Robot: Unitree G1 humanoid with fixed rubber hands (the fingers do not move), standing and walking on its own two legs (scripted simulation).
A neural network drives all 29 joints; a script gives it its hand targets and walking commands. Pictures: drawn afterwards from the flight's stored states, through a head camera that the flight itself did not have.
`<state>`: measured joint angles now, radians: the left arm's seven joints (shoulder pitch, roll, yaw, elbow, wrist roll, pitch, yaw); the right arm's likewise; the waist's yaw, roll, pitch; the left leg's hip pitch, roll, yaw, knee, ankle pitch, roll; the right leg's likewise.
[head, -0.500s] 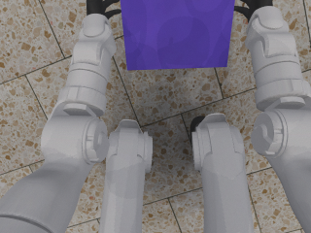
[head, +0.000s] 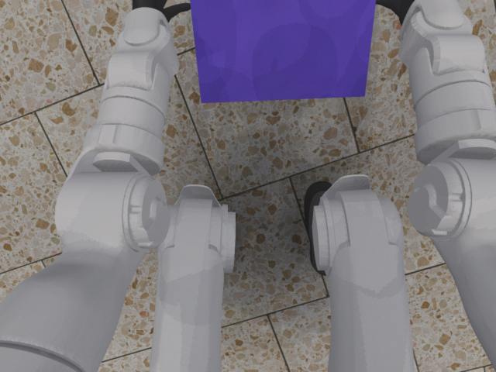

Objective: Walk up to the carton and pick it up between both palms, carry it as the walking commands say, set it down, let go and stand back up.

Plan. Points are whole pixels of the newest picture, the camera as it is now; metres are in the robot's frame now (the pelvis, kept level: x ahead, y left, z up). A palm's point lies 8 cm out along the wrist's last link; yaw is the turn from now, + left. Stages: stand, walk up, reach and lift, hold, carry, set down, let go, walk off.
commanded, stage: set down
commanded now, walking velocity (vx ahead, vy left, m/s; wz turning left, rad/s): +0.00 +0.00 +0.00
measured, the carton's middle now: (277, 18) +0.55 -0.05 -0.26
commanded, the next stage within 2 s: none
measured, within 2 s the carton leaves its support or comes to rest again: rests again in 0.88 s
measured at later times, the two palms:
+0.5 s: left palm (155, 7) +0.55 +0.11 -0.18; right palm out of the picture +0.53 -0.21 -0.17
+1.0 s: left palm (155, 6) +0.55 +0.11 -0.18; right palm out of the picture +0.54 -0.21 -0.18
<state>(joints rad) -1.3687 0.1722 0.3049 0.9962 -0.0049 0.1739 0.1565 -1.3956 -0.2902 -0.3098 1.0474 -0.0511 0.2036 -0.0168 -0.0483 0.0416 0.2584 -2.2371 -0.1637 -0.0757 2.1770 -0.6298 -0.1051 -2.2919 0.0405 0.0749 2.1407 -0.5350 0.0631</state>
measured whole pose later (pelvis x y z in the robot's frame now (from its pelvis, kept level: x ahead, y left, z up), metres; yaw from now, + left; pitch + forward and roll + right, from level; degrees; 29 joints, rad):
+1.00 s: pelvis +0.01 +0.00 -0.01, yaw +0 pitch +39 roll +1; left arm -1.38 0.17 0.37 0.95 0.05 0.13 0.09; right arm -1.41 -0.29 -0.37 1.01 -0.08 0.16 0.04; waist -0.05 0.03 0.32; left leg -2.24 -0.12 -0.06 2.22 -0.67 -0.08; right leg -2.30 0.01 0.06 2.19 -0.58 0.04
